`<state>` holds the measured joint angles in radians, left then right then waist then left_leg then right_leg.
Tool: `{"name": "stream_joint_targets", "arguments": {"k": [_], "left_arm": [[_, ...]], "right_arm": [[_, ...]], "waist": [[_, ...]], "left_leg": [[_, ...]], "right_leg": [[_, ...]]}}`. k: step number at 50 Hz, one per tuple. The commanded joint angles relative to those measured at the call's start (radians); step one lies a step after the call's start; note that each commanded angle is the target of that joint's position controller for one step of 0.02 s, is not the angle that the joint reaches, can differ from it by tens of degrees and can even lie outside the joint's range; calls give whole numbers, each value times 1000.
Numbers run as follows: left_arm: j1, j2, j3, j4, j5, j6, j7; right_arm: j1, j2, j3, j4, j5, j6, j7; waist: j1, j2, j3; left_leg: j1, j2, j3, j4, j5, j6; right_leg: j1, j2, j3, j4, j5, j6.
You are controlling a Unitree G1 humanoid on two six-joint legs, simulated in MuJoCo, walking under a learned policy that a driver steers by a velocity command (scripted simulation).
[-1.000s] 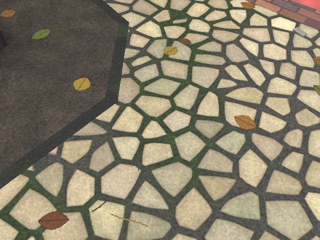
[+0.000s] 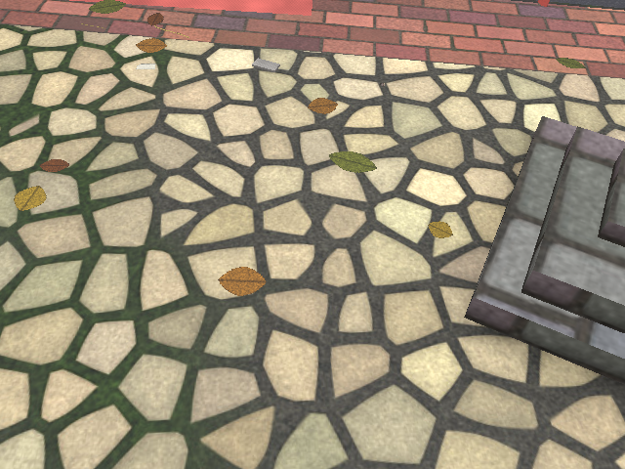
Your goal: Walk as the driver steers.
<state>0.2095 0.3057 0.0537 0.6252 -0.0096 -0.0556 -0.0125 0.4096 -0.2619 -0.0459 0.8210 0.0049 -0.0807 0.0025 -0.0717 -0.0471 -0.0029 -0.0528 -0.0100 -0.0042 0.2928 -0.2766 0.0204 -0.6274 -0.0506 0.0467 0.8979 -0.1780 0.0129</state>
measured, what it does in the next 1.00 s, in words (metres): walks ahead: right foot, then left foot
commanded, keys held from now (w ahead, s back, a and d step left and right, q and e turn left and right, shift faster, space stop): w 1.00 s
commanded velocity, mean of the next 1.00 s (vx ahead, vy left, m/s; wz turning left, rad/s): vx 0.49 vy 0.00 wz -0.04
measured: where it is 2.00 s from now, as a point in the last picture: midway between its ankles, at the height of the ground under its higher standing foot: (301, 257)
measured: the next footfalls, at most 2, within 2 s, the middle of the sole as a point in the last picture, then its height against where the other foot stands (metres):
right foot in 0.20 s outside the picture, level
left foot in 0.70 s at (249, 430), level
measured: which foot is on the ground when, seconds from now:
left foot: down 0.00-0.20, up 0.22-0.68, down 0.70-1.00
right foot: up 0.00-0.18, down 0.20-0.70, up 0.72-1.00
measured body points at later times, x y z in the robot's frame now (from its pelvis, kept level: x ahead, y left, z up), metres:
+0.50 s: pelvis +0.27 -0.06 +0.00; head +0.30 -0.06 +0.45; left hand +0.32 +0.23 -0.11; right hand +0.46 -0.32 -0.09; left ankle +0.42 +0.11 -0.68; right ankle +0.24 -0.15 -0.75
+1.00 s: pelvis +0.56 +0.01 +0.00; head +0.59 +0.01 +0.45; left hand +0.73 +0.27 -0.10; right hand +0.60 -0.28 -0.11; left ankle +0.54 +0.08 -0.75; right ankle +0.67 -0.17 -0.68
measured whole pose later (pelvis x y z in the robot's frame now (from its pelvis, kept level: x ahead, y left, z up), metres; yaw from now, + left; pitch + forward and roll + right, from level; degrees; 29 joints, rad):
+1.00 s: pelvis +0.56 +0.01 +0.00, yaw +0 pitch +1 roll +1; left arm 0.16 0.30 0.05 0.73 0.00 -0.06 0.00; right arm 0.34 -0.28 -0.04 0.80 0.00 -0.08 0.02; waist -0.05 -0.04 0.03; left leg -0.12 -0.07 0.05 0.27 -0.16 0.07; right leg -0.65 -0.12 0.05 0.91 -0.14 0.02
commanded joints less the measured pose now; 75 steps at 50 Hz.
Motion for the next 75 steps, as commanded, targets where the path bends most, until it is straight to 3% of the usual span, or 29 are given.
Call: {"name": "stream_joint_targets", "arguments": {"k": [1,6,9,10,11,12,13,15,20,25,30,33,35,36,37,38,39,41,45,57,60,62,63,64,65,66,68,69,75], "left_arm": [[-195,4,-11,-121,-3,-34,-15],[-240,45,2,-134,-20,-41,-40],[15,131,50,-64,-11,-32,-25],[194,181,67,-32,-4,-22,-11],[247,288,82,-13,14,-20,-11],[251,187,60,-12,6,-20,-11],[183,145,43,-6,3,-22,-9],[83,108,30,-5,10,-23,-12],[27,101,31,29,3,-54,-13],[77,135,39,72,-1,-50,-1],[176,169,49,132,-15,-29,5],[181,182,54,151,-14,-9,13],[167,165,43,150,-4,3,19],[184,107,17,122,24,2,24],[326,-3,-12,113,5,-18,13],[243,111,9,127,-17,-34,7],[139,151,22,97,-37,-42,3],[60,124,19,79,-10,-44,11],[106,70,11,96,-1,-11,13],[-257,37,-7,-12,-7,-38,-28],[-221,65,4,-11,-4,-43,-39],[-5,129,41,53,1,-43,-28],[176,198,62,88,10,-39,-16],[225,279,79,109,12,-33,-17],[224,171,54,102,-3,-32,-16],[158,132,40,95,0,-34,-11],[47,71,21,92,12,-37,-12],[21,68,20,94,22,-46,-10],[-40,96,34,137,28,-67,5]], "right_arm": [[-29,-191,-39,-56,10,-7,-7],[24,-222,-42,-24,27,13,-4],[11,-230,-41,-24,25,23,-12],[5,-187,-22,-51,1,19,-14],[124,-44,20,-90,-3,1,-10],[62,-150,-2,-77,23,-20,-5],[-41,-198,-19,-109,48,-28,1],[-120,-174,-14,-122,19,-33,1],[-109,-110,-3,-118,1,11,5],[-309,-83,13,-171,0,-5,19],[-438,-107,6,-224,11,-18,44],[-402,-132,-6,-228,8,-19,49],[-175,-198,-44,-170,4,-16,35],[3,-274,-63,-144,-3,-9,23],[19,-325,-70,-129,-9,-6,32],[7,-218,-45,-140,6,-5,32],[-51,-187,-35,-143,6,-5,28],[-145,-157,-26,-150,-9,-6,28],[-167,-146,-26,-131,-7,-28,29],[-9,-209,-44,-25,14,11,1],[-19,-225,-52,-13,17,27,-8],[-47,-212,-45,-17,14,36,-14],[-44,-164,-22,-43,-7,34,-17],[84,-45,13,-66,-6,12,-8],[27,-139,-5,-47,18,-8,-2],[-64,-190,-22,-74,45,-19,3],[-152,-172,-25,-87,24,-14,-3],[-114,-160,-29,-84,24,-2,-3],[-122,-100,-25,-97,6,44,-11]], "waist": [[-28,155,87],[-8,177,94],[157,160,-86],[237,98,-224],[156,-218,-380],[199,-181,-391],[188,-136,-210],[130,-11,-66],[42,-18,13],[105,9,73],[144,7,91],[107,-20,50],[-14,-15,-110],[-69,108,-273],[18,377,-390],[-34,251,-335],[-30,187,-189],[25,74,-51],[88,110,-33],[-20,102,80],[23,125,49],[142,119,-94],[208,34,-245],[137,-226,-361],[189,-149,-350],[186,-98,-193],[133,13,-40],[93,-49,-38],[42,-15,36]], "left_leg": [[-25,195,-128,-146,218,161],[36,263,-123,-109,367,140],[16,209,-28,223,813,86],[-187,176,-13,498,578,54],[-547,-11,-7,880,-150,-9],[-653,3,-129,1008,-270,-6],[-734,56,-101,1030,-202,3],[-678,124,-68,928,-68,2],[-582,162,-54,770,34,-42],[-550,124,-16,411,348,-44],[-567,91,-23,256,355,-2],[-494,56,3,219,226,37],[-149,16,48,208,229,91],[158,208,-169,253,280,153],[442,396,-670,108,-4,308],[413,379,-715,24,-150,276],[293,351,-563,7,-115,238],[53,283,-385,-34,121,220],[-96,240,-238,-123,283,240],[62,243,-90,-118,331,179],[138,269,-96,-30,495,152],[82,201,-34,228,735,109],[-112,147,5,517,508,71],[-531,-44,6,865,-173,1],[-661,-18,-130,987,-309,7],[-722,29,-127,1004,-230,19],[-664,106,-95,898,-80,16],[-600,131,-109,875,-32,8],[-552,115,-86,674,138,-52]], "right_leg": [[-48,0,-53,-188,111,15],[83,34,-68,-349,112,-37],[484,91,-111,-414,111,-119],[791,-58,43,-367,85,-172],[1083,-337,570,-467,-149,-330],[1050,-342,722,-586,-260,-339],[929,-304,554,-595,-200,-297],[675,-217,346,-630,26,-266],[446,-170,167,-758,193,-285],[426,-110,34,-786,195,-233],[593,-181,56,-730,187,-208],[691,-201,59,-627,383,-177],[625,-124,-7,-332,614,-128],[419,-58,-50,-3,318,-89],[42,123,1,308,-378,-32],[-74,76,108,404,-402,-39],[-130,29,77,403,-315,-47],[-77,-47,35,301,-172,-40],[28,-85,28,194,-99,-8],[-14,-24,-27,-358,224,-20],[58,3,-42,-399,112,-62],[387,51,-89,-437,130,-114],[697,-106,81,-389,170,-178],[1033,-330,563,-475,-39,-345],[1026,-338,661,-568,-193,-336],[902,-311,504,-592,-172,-287],[654,-224,288,-655,-5,-228],[583,-221,237,-683,50,-228],[442,-172,-70,-727,564,-213]]}}
Keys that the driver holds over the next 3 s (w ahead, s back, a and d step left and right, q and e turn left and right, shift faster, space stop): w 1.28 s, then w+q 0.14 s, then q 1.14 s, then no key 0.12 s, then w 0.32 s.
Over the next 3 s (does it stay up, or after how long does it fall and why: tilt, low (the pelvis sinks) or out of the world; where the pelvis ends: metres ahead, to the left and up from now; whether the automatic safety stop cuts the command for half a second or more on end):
stays up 1.04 0.00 0.00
